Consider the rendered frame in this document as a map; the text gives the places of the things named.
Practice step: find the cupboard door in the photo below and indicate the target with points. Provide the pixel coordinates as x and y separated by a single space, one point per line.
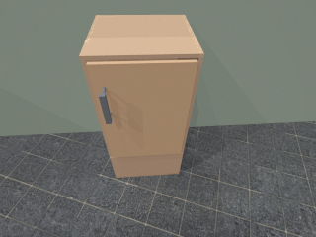
149 101

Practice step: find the handle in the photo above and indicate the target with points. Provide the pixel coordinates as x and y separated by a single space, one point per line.
105 106

